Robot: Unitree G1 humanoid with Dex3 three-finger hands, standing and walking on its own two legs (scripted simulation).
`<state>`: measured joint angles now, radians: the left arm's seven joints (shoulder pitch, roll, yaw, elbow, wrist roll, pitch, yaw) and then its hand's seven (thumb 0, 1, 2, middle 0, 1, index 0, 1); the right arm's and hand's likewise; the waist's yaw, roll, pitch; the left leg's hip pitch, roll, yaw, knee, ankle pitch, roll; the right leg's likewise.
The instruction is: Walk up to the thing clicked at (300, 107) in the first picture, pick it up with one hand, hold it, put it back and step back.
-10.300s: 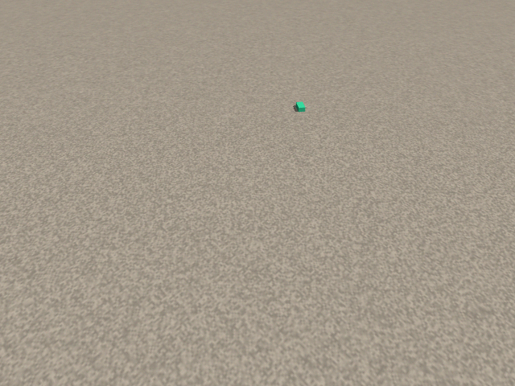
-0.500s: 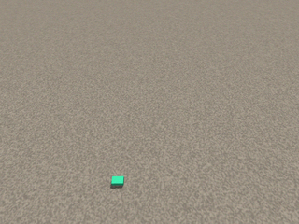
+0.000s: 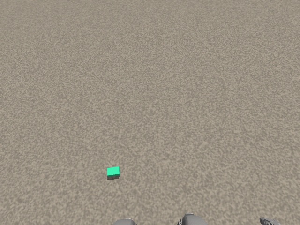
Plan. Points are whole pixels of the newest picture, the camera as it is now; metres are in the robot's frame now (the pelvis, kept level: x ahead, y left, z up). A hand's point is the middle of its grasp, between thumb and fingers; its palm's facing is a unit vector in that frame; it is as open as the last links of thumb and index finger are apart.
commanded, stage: walk up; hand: left
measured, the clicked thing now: (113, 171) +0.49 +0.30 -0.73
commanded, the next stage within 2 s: none
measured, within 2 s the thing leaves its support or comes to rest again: neither
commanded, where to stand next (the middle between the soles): +0.11 -0.01 m, yaw +0 degrees
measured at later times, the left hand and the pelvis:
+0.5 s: hand out of the picture +0.07 +0.27 -0.14, palm faces +0.00 -0.95 -0.32, open 7.4 cm; pelvis -0.02 +0.01 +0.01, yaw -1 degrees
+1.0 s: hand out of the picture +0.13 +0.25 -0.11, palm faces +0.01 -0.91 -0.41, open 7.3 cm; pelvis +0.07 -0.02 +0.02, yaw -1 degrees
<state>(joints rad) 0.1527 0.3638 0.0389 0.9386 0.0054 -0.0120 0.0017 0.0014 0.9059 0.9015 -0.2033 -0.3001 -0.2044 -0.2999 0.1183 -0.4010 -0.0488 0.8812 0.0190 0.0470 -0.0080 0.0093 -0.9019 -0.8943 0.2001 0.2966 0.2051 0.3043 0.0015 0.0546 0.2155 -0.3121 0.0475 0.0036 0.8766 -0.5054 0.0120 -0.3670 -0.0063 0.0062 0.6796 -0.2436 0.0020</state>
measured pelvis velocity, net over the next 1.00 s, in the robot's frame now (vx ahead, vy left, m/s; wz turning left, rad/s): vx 0.07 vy -0.02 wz -0.02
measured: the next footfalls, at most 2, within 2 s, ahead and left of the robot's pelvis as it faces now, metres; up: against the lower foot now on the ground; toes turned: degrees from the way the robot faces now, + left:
left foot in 0.24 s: +0.01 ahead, +0.15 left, +0.00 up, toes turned -1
left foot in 1.24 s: +0.26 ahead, +0.11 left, +0.00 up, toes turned -3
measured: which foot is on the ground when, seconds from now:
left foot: up 0.00-0.22, down 0.24-0.90, up 0.92-1.00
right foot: down 0.00-1.00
